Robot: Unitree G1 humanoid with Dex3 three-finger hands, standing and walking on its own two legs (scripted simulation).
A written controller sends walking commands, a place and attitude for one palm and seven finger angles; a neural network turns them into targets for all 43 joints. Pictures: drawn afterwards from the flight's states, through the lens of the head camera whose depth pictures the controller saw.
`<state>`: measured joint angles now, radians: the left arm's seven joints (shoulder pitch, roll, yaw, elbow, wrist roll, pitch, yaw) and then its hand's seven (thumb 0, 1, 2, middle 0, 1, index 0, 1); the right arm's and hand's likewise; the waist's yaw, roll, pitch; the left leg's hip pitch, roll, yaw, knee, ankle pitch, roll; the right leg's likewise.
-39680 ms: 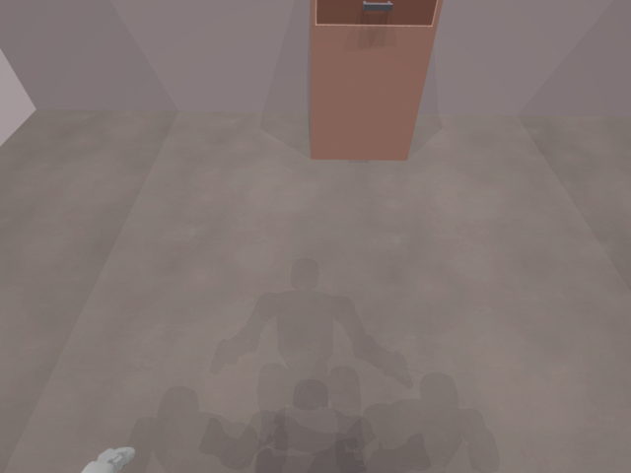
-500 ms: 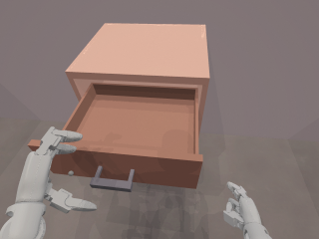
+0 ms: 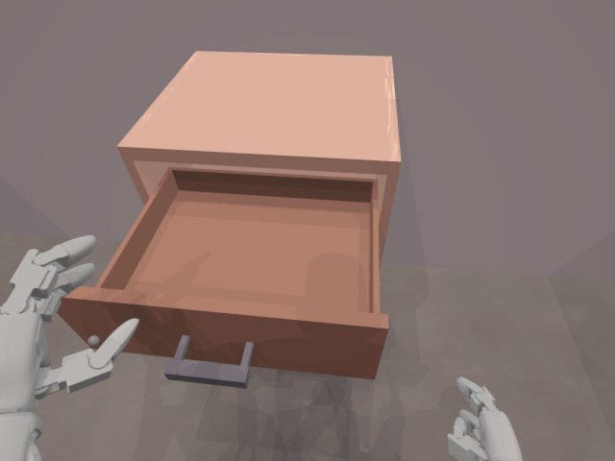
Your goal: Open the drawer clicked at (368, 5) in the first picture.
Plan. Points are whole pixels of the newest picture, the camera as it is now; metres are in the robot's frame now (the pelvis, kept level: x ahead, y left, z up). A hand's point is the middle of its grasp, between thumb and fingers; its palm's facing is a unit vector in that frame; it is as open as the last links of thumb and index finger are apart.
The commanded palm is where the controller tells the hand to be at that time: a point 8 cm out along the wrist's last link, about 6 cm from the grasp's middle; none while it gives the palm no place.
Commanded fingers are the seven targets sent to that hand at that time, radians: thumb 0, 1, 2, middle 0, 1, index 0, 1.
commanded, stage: draw the hand back to the body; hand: left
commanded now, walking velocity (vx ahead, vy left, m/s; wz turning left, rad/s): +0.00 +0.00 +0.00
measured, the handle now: (212, 359) +0.25 +0.17 -0.02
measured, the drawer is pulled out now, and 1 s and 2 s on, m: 0.30 0.30 0.30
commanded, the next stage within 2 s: step back with the hand held close in 0.36 s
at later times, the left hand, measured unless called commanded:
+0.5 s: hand (86, 359) +0.17 +0.22 +0.16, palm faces +0.40 -0.82 -0.41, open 7.5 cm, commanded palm +0.11 +0.27 +0.18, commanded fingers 0.00 0.90 0.90 -0.20 -0.30 -0.20 -0.30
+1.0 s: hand (41, 401) +0.13 +0.24 +0.15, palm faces +0.34 -0.82 -0.47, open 7.4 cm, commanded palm +0.06 +0.29 +0.18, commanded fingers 0.00 0.90 0.90 -0.20 -0.30 -0.20 -0.30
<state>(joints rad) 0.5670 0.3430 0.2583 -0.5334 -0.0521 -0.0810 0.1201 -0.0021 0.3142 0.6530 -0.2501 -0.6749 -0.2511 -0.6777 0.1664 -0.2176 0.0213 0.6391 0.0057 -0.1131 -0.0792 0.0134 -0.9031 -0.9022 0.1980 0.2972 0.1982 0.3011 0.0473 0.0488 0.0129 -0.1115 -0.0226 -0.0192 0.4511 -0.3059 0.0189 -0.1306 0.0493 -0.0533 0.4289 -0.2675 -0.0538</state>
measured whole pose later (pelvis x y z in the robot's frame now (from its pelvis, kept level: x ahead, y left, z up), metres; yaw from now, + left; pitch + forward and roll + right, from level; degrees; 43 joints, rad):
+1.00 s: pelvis -0.06 +0.01 -0.01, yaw +2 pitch +2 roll -1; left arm 0.66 0.41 0.36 -0.61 -0.06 -0.18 0.14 0.01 0.89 0.90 -0.21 -0.30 -0.21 -0.31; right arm 0.17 -0.21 0.00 0.57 0.02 -0.04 -0.08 0.01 -0.90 -0.90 0.20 0.30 0.20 0.30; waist -0.02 0.00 -0.01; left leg -0.35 -0.04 -0.04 0.58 -0.26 0.03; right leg -0.35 0.03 -0.09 0.52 -0.22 -0.05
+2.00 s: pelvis -0.22 -0.04 -0.01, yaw +0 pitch +3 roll -2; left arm 0.63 0.44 0.36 -0.67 -0.07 -0.23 0.07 0.01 0.89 0.90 -0.21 -0.30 -0.21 -0.31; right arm 0.12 -0.17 0.04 0.62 0.03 -0.12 -0.03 0.01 -0.90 -0.90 0.20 0.30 0.20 0.30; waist 0.00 -0.02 0.03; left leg -0.59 0.04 -0.07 0.85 -0.36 -0.02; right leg -0.22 0.05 -0.05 0.51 -0.34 -0.04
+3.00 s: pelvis -0.32 -0.05 -0.01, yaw +3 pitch -1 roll +0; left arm 0.64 0.39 0.35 -0.56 -0.02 -0.19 0.16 0.01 0.89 0.90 -0.21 -0.30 -0.21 -0.31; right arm 0.26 -0.20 0.02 0.65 -0.01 -0.13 -0.08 0.01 -0.90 -0.90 0.20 0.30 0.20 0.30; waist -0.01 -0.06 -0.01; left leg -0.28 -0.01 0.06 0.52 -0.24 0.04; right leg -0.26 0.02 -0.05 0.53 -0.28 -0.02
